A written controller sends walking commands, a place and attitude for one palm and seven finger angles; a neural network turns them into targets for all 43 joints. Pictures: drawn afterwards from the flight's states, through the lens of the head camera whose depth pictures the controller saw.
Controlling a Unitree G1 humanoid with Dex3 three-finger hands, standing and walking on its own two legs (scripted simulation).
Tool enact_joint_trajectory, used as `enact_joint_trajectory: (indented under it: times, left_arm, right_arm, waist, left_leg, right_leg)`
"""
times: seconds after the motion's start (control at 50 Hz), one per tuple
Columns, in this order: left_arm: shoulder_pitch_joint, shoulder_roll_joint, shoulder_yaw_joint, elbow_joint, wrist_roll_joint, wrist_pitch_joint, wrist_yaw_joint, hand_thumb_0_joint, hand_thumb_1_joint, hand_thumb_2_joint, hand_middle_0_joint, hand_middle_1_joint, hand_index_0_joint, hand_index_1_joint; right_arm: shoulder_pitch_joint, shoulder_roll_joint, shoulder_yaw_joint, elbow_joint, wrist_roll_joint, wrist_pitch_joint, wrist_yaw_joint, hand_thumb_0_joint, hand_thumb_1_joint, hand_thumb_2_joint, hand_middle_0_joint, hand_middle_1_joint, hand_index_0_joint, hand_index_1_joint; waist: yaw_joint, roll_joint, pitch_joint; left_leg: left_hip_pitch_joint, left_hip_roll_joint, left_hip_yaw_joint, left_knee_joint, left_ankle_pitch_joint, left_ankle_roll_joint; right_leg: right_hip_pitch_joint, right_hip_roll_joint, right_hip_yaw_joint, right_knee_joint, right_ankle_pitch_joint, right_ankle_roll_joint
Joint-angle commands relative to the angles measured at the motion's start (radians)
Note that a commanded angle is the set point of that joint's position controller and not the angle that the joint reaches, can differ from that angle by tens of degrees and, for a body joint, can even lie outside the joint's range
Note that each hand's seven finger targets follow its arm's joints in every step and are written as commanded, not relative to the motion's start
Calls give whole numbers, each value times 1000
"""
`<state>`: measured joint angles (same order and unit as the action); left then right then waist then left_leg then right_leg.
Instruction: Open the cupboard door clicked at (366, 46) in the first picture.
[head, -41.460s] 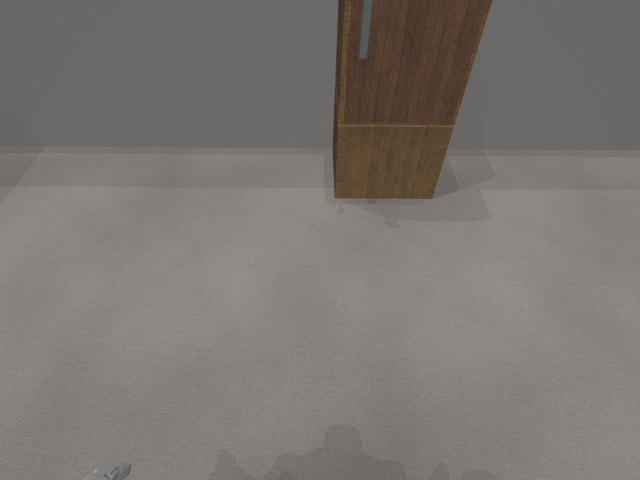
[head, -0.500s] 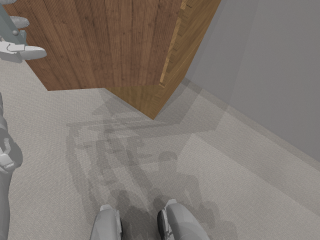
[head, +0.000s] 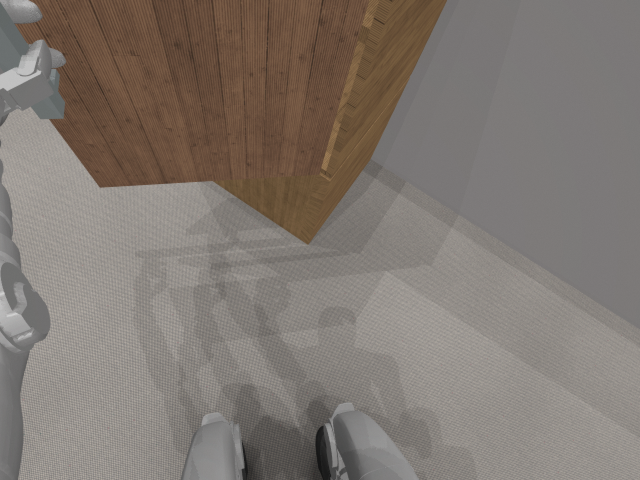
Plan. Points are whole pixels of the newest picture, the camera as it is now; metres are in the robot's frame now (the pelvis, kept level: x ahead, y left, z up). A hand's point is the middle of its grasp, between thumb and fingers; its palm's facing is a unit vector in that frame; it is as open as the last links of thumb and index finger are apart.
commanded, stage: pull the door open along its arc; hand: left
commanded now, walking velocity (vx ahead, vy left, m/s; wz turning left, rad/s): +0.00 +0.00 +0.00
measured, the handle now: (14, 37) +0.60 +0.26 +0.09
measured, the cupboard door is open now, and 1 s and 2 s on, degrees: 42 67 84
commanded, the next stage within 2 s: open thumb and fingers to let go in 1.70 s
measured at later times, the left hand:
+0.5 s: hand (40, 115) +0.50 +0.23 +0.09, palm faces +0.01 -1.00 -0.01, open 6.0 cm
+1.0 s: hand (106, 203) +0.40 +0.16 +0.09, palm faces +0.49 -0.87 +0.00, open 6.1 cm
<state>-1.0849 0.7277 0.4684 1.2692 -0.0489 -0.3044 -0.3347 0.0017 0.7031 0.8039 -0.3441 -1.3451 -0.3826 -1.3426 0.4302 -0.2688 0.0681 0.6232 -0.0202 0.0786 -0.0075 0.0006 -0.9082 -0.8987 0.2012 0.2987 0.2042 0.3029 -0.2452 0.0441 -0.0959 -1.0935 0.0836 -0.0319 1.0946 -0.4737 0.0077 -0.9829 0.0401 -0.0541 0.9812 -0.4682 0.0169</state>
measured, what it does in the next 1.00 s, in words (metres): stands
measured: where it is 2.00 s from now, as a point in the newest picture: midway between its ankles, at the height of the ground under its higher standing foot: outside the picture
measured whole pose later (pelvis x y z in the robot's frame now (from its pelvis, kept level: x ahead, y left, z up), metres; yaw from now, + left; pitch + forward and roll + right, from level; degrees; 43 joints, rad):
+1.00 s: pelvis -0.01 -0.03 +0.02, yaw +4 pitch +16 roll -1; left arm -0.48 0.08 0.23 0.68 0.00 -0.34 0.39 -0.02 0.69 0.82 -0.32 -1.35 -0.32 -1.31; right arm 0.21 -0.19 0.01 0.63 -0.06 0.02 0.01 0.00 -0.91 -0.90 0.20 0.30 0.20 0.30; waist -0.06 0.03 -0.16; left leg -0.84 0.04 -0.03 1.00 -0.44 -0.03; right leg -0.76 0.00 -0.06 0.98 -0.49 -0.01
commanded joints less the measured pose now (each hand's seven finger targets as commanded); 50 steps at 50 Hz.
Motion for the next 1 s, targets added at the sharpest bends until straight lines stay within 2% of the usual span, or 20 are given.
enact_joint_trajectory:
  times: [0.0, 0.02, 0.04, 0.06, 0.08, 0.1, 0.24, 0.46, 0.54, 0.56, 0.6, 0.64, 0.68, 0.72, 0.74, 0.78, 0.84, 0.86, 0.92, 0.98]
  left_arm:
    - [-435, 267, 24, -224, -23, -73, -12, 0, 900, 900, -400, -1350, -400, -1350]
    - [-450, 246, 10, -229, -29, -77, -11, 0, 900, 900, -400, -1350, -400, -1350]
    - [-452, 278, 33, -247, -25, -80, -8, 0, 900, 900, -400, -1350, -400, -1350]
    - [-436, 261, 25, -256, -27, -82, -9, 0, 900, 900, -400, -1350, -400, -1350]
    - [-417, 255, 28, -245, -29, -80, -11, 0, 900, 900, -400, -1350, -400, -1350]
    - [-461, 310, 51, -233, -24, -81, -8, 0, 900, 900, -400, -1350, -400, -1350]
    - [-297, 297, 78, -317, -46, -98, -29, 0, 900, 900, -400, -1350, -400, -1350]
    - [213, 115, 66, -524, -159, -86, -49, 0, 900, 900, -400, -1350, -400, -1350]
    - [436, 23, 43, -668, -204, -88, -39, 0, 900, 900, -400, -1350, -400, -1350]
    - [447, -14, 145, -732, -260, -84, 85, 0, 900, 900, -400, -1350, -400, -1350]
    - [556, -142, 88, -793, -246, -69, 226, 0, 900, 900, -400, -1350, -400, -1350]
    - [629, -202, 59, -873, -197, -69, 349, 0, 900, 900, -400, -1350, -400, -1350]
    - [579, -294, -6, -931, -146, -65, 463, 0, 900, 900, -400, -1350, -400, -1350]
    - [528, -361, -65, -954, -94, -67, 564, 0, 900, 900, -400, -1350, -400, -1350]
    - [505, -398, -102, -958, -62, -69, 606, 0, 900, 900, -400, -1350, -400, -1350]
    - [461, -478, -191, -948, -10, -70, 658, 0, 900, 900, -400, -1350, -400, -1350]
    - [260, -485, -233, -899, 57, -90, 727, 0, 900, 900, -400, -1350, -400, -1350]
    - [256, -498, -243, -875, 74, -98, 735, 0, 900, 900, -400, -1350, -400, -1350]
    - [208, -495, -260, -833, 91, -131, 726, 0, 900, 900, -400, -1350, -400, -1350]
    - [168, -479, -248, -780, 73, -160, 700, 0, 900, 900, -400, -1350, -400, -1350]
  right_arm:
    - [228, -204, -79, -10, -5, -2, -18, 0, -900, -900, 200, 300, 200, 300]
    - [231, -202, -77, -9, -6, -5, -18, 0, -900, -900, 200, 300, 200, 300]
    - [232, -205, -78, -8, -7, -3, -17, 0, -900, -900, 200, 300, 200, 300]
    - [230, -202, -80, -13, -6, -4, -14, 0, -900, -900, 200, 300, 200, 300]
    - [226, -201, -80, -14, -6, -5, -13, 0, -900, -900, 200, 300, 200, 300]
    - [226, -208, -76, -7, -5, -2, -17, 0, -900, -900, 200, 300, 200, 300]
    - [216, -202, -85, -38, -2, 4, -11, 0, -900, -900, 200, 300, 200, 300]
    - [119, -181, -113, -130, 29, 12, 11, 0, -900, -900, 200, 300, 200, 300]
    - [63, -164, -121, -170, 41, 0, 22, 0, -900, -900, 200, 300, 200, 300]
    - [35, -133, -123, -180, 35, -15, 23, 0, -900, -900, 200, 300, 200, 300]
    - [11, -120, -127, -181, 32, -35, 33, 0, -900, -900, 200, 300, 200, 300]
    - [-8, -108, -128, -179, 24, -45, 42, 0, -900, -900, 200, 300, 200, 300]
    - [-27, -97, -128, -162, 14, -48, 45, 0, -900, -900, 200, 300, 200, 300]
    - [-39, -93, -131, -145, -2, -52, 42, 0, -900, -900, 200, 300, 200, 300]
    - [-49, -89, -132, -137, -8, -53, 40, 0, -900, -900, 200, 300, 200, 300]
    - [-68, -82, -133, -124, -18, -57, 39, 0, -900, -900, 200, 300, 200, 300]
    - [-91, -77, -133, -84, -33, -61, 20, 0, -900, -900, 200, 300, 200, 300]
    - [-96, -72, -132, -78, -39, -66, 15, 0, -900, -900, 200, 300, 200, 300]
    - [-107, -72, -130, -63, -43, -79, 4, 0, -900, -900, 200, 300, 200, 300]
    - [-121, -66, -122, -48, -42, -93, -4, 0, -900, -900, 200, 300, 200, 300]
  waist:
    - [-1, 227, -539]
    - [-8, 235, -541]
    - [3, 248, -562]
    - [8, 256, -580]
    - [7, 231, -566]
    - [-5, 206, -546]
    - [55, 240, -619]
    - [150, 86, -537]
    - [193, 93, -500]
    - [254, 56, -486]
    - [247, 41, -438]
    - [253, 32, -422]
    - [233, 37, -405]
    - [207, -28, -388]
    - [203, -19, -404]
    - [184, -14, -384]
    - [138, -36, -359]
    - [148, -18, -372]
    - [139, -24, -380]
    - [150, 0, -388]
  left_leg:
    - [587, -26, -48, -66, 557, 17]
    - [593, -28, -49, -62, 569, 19]
    - [608, -24, -52, -65, 582, 15]
    - [619, -28, -51, -64, 591, 15]
    - [605, -28, -45, -64, 582, 17]
    - [571, -27, -45, -61, 561, 20]
    - [624, -30, -34, -80, 647, 14]
    - [569, -54, 23, -159, 623, 25]
    - [582, -59, 37, -188, 656, 21]
    - [539, -64, 43, -193, 630, 12]
    - [518, -64, 51, -213, 612, 0]
    - [514, -65, 58, -217, 613, -5]
    - [526, -63, 55, -214, 587, -13]
    - [522, -61, 46, -202, 544, -10]
    - [532, -60, 42, -201, 535, -13]
    - [540, -61, 40, -198, 481, -15]
    - [514, -67, 31, -189, 364, -7]
    - [514, -71, 30, -192, 340, -7]
    - [517, -75, 30, -194, 298, -1]
    - [498, -82, 35, -197, 258, 0]
  right_leg:
    - [98, 41, -9, -82, 404, -30]
    - [92, 43, -5, -78, 412, -33]
    - [100, 42, -8, -77, 418, -32]
    - [107, 44, -6, -78, 425, -32]
    - [119, 44, -6, -82, 433, -31]
    - [129, 44, -2, -82, 434, -29]
    - [200, 45, -2, -78, 506, -33]
    - [399, 40, 0, -116, 610, -28]
    - [440, 31, 1, -121, 632, -29]
    - [454, 32, -9, -127, 620, -23]
    - [463, 25, -13, -121, 609, -21]
    - [473, 21, -12, -111, 617, -23]
    - [446, 16, -12, -105, 583, -24]
    - [429, 14, -8, -107, 557, -24]
    - [424, 9, -5, -100, 545, -25]
    - [393, 2, -6, -106, 501, -27]
    - [350, -6, 10, -124, 424, -23]
    - [350, -8, 10, -124, 400, -26]
    - [345, -10, 17, -142, 367, -29]
    - [358, -15, 28, -152, 344, -28]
